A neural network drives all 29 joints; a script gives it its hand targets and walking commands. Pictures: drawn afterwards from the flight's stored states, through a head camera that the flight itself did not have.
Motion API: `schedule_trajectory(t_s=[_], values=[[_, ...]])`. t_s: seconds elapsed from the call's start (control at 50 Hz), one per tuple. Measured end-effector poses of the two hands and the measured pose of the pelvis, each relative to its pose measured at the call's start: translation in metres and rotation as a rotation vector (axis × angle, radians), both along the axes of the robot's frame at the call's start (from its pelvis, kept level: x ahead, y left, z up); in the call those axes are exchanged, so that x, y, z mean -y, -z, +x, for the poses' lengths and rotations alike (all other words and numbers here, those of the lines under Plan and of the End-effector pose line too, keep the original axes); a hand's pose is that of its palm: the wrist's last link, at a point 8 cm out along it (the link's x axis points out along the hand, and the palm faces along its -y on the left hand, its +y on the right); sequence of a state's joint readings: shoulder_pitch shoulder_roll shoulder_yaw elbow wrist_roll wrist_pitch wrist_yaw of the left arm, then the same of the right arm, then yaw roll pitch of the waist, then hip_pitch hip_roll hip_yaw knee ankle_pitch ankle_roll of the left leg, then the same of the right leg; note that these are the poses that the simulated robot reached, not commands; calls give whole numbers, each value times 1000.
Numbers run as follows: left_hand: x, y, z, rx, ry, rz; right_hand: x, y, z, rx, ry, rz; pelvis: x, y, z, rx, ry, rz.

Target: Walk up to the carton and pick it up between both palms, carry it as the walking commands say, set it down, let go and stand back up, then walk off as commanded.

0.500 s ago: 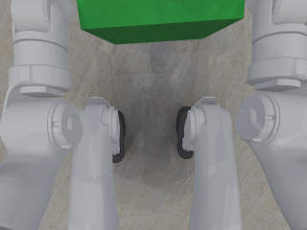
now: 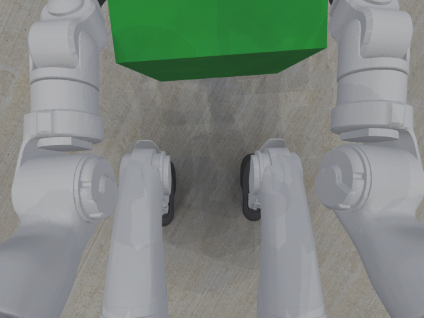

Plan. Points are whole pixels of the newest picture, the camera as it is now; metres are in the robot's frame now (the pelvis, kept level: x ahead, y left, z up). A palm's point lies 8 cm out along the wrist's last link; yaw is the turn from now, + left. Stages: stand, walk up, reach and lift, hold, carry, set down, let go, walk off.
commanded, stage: reach and lift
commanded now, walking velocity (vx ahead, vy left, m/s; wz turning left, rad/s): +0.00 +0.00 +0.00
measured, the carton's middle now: out of the picture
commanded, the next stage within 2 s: none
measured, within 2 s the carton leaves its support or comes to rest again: neither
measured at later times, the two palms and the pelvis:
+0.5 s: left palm out of the picture +0.53 +0.17 +0.02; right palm out of the picture +0.54 -0.16 +0.03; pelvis +0.01 +0.00 +0.05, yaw +0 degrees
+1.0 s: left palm out of the picture +0.50 +0.17 +0.10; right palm out of the picture +0.51 -0.16 +0.11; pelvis +0.07 +0.00 +0.13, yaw +0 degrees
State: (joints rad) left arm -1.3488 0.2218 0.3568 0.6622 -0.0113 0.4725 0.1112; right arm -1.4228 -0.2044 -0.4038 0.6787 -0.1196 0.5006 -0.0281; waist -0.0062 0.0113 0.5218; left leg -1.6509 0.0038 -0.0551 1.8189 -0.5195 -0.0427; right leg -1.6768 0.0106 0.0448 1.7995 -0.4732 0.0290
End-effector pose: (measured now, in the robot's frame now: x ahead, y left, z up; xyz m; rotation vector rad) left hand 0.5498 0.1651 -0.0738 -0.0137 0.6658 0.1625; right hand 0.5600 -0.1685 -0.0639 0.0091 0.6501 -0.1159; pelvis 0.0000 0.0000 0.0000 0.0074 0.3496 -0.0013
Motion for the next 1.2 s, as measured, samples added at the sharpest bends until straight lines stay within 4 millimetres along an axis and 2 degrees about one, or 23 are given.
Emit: schedule_trajectory(t_s=[0.26,0.42,0.56,0.76,0.84,1.0,1.1,1.2], values=[[-3,-52,-8,35,-2,-3,-4,-56,-6,37,-4,-4,-1,-27,-2,33,0,-2],[-6,-80,-15,27,-3,-5,-6,-81,-15,30,-3,-7,-2,-44,2,29,-1,-5],[-8,-101,-25,1,2,-2,-8,-105,-25,3,-2,-16,-2,-59,17,-49,-3,-6],[-9,-155,-36,-26,13,-2,-9,-158,-40,-23,14,-9,-4,-90,50,-191,-5,-10],[-9,-168,-39,-43,11,-3,-9,-168,-45,-41,13,-9,-5,-107,58,-184,-6,-11],[-8,-176,-51,-85,0,-4,-8,-179,-49,-81,6,-6,-3,-135,73,-174,-7,-8],[-11,-198,-49,-51,-16,3,-12,-199,-44,-48,-16,-10,-1,-149,81,-158,-9,-5],[-9,-216,-53,-61,-22,-5,-10,-214,-48,-59,-11,-3,0,-166,88,-130,-10,-3]])
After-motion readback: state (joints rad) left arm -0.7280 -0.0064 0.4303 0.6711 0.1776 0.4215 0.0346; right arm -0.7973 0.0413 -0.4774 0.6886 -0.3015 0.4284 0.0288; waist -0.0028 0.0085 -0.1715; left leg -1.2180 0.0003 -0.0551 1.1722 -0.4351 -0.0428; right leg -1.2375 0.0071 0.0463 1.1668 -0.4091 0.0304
